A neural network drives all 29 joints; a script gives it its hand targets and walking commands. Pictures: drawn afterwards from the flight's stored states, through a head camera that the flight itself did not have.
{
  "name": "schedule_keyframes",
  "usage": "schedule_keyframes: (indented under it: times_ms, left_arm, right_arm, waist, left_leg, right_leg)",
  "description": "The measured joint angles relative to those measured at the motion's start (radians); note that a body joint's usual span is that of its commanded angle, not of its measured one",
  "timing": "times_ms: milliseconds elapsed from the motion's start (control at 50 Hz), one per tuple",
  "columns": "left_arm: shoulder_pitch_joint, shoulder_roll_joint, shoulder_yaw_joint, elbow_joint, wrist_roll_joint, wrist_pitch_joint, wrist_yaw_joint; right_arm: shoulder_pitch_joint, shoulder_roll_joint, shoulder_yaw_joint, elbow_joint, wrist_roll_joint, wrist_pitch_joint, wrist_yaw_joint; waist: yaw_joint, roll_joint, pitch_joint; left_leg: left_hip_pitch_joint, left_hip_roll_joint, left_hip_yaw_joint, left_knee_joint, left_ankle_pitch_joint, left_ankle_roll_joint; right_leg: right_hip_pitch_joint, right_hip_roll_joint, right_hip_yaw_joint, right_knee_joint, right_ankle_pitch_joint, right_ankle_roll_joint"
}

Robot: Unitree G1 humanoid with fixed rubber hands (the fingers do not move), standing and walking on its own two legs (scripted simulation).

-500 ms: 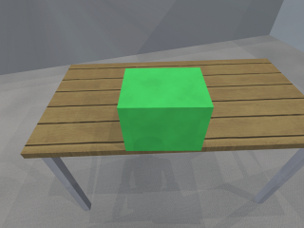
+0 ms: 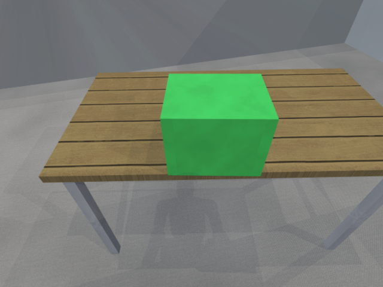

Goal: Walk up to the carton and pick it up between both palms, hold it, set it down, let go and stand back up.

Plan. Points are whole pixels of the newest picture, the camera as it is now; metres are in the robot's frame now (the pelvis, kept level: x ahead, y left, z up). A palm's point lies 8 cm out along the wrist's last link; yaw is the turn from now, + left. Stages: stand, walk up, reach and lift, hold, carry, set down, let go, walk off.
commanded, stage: stand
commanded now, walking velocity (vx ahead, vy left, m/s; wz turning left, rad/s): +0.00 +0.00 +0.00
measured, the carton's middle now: (214, 124) +0.55 -0.02 +0.04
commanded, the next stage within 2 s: none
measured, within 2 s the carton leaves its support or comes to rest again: neither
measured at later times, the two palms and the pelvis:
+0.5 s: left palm (105, 283) +0.17 +0.23 -0.12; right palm out of the picture +0.02 -0.27 -0.14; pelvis +0.05 -0.01 -0.01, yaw -1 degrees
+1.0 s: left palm (97, 267) +0.20 +0.26 -0.10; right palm (320, 279) +0.19 -0.26 -0.11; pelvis +0.08 +0.01 +0.00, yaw -1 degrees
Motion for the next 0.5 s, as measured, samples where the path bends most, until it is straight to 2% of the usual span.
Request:
schedule_keyframes:
  times_ms: [20, 40, 80, 140, 180, 260, 300, 320, 340, 360, 420, 460, 500]
  left_arm:
    - [-0.013, 0.011, -0.002, -0.011, -0.003, 0.001, -0.002]
    - [-0.016, 0.024, -0.007, -0.022, -0.009, 0.003, -0.003]
    - [-0.008, 0.036, -0.011, -0.042, -0.002, 0.014, -0.008]
    - [-0.028, 0.063, -0.006, -0.074, 0.004, 0.017, -0.029]
    - [-0.058, 0.080, -0.001, -0.100, 0.003, 0.012, -0.039]
    - [-0.130, 0.099, 0.001, -0.161, -0.009, 0.001, -0.046]
    - [-0.156, 0.100, 0.002, -0.192, -0.011, -0.011, -0.046]
    - [-0.172, 0.093, 0.002, -0.200, -0.010, -0.018, -0.042]
    - [-0.184, 0.089, -0.002, -0.212, -0.009, -0.024, -0.038]
    - [-0.195, 0.088, -0.006, -0.225, -0.010, -0.027, -0.035]
    - [-0.218, 0.073, -0.024, -0.247, -0.013, -0.017, -0.022]
    - [-0.228, 0.064, -0.042, -0.251, -0.013, -0.006, -0.013]
    - [-0.236, 0.061, -0.053, -0.252, -0.011, 0.000, -0.011]
  right_arm:
    - [-0.001, 0.007, 0.001, 0.006, 0.000, -0.011, -0.007]
    - [-0.002, 0.014, 0.007, 0.013, -0.007, -0.021, -0.012]
    - [0.011, 0.017, 0.017, 0.016, -0.018, -0.035, -0.021]
    - [0.039, 0.025, 0.031, 0.027, -0.031, -0.046, -0.031]
    - [0.054, 0.030, 0.038, 0.036, -0.032, -0.045, -0.032]
    - [0.065, 0.024, 0.045, 0.037, -0.023, -0.034, -0.022]
    - [0.066, 0.011, 0.047, 0.034, -0.014, -0.025, -0.014]
    - [0.058, -0.002, 0.046, 0.033, -0.011, -0.021, -0.010]
    - [0.050, -0.011, 0.047, 0.027, -0.007, -0.016, -0.006]
    - [0.040, -0.016, 0.048, 0.019, -0.007, -0.008, -0.004]
    - [-0.002, -0.043, 0.045, -0.007, -0.017, 0.018, 0.005]
    - [-0.030, -0.063, 0.042, -0.032, -0.019, 0.027, 0.014]
    - [-0.053, -0.076, 0.040, -0.061, -0.016, 0.027, 0.020]
  waist:
    - [-0.001, -0.023, 0.011]
    - [0.003, -0.051, 0.018]
    - [-0.017, -0.060, 0.007]
    - [-0.049, -0.064, 0.019]
    - [-0.059, -0.065, 0.043]
    - [-0.074, -0.056, 0.110]
    - [-0.079, -0.039, 0.136]
    - [-0.084, -0.009, 0.155]
    - [-0.094, 0.010, 0.168]
    - [-0.097, 0.013, 0.174]
    - [-0.085, 0.025, 0.191]
    - [-0.075, 0.035, 0.195]
    - [-0.067, 0.039, 0.193]
  left_leg:
    - [0.025, -0.016, 0.012, -0.066, 0.091, 0.004]
    - [0.036, -0.034, 0.034, -0.081, 0.116, 0.007]
    - [0.043, -0.035, 0.054, -0.082, 0.095, 0.015]
    - [0.074, -0.028, 0.061, -0.110, 0.083, 0.017]
    - [0.096, -0.021, 0.064, -0.122, 0.081, 0.011]
    - [0.120, -0.005, 0.079, -0.088, 0.042, -0.007]
    - [0.118, 0.009, 0.083, -0.032, -0.003, -0.020]
    - [0.109, 0.035, 0.073, 0.015, -0.032, -0.024]
    - [0.081, 0.047, 0.050, 0.082, -0.041, -0.019]
    - [0.040, 0.037, 0.026, 0.173, -0.066, -0.014]
    - [-0.086, 0.003, -0.003, 0.443, -0.093, 0.000]
    - [-0.140, 0.002, 0.008, 0.492, -0.086, 0.002]
    - [-0.163, 0.011, 0.024, 0.433, -0.077, -0.002]
  right_leg:
    - [-0.013, -0.018, 0.012, 0.028, -0.012, 0.008]
    - [-0.034, -0.029, 0.040, 0.075, -0.068, 0.023]
    - [-0.087, -0.023, 0.064, 0.191, -0.137, 0.048]
    - [-0.151, -0.028, 0.080, 0.319, -0.129, 0.068]
    - [-0.172, -0.043, 0.083, 0.306, -0.107, 0.075]
    - [-0.167, -0.064, 0.076, 0.146, 0.005, 0.070]
    - [-0.126, -0.056, 0.069, 0.031, 0.128, 0.053]
    - [-0.119, -0.037, 0.053, 0.038, 0.144, 0.043]
    - [-0.121, -0.029, 0.036, 0.062, 0.124, 0.035]
    - [-0.127, -0.033, 0.029, 0.087, 0.096, 0.028]
    - [-0.112, -0.041, 0.020, 0.094, 0.060, 0.023]
    - [-0.093, -0.047, 0.014, 0.073, 0.066, 0.026]
    - [-0.078, -0.057, 0.004, 0.057, 0.069, 0.032]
